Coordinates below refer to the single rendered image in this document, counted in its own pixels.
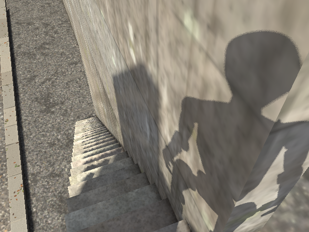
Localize stairs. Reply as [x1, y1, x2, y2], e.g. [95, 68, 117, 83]
[64, 116, 192, 232]

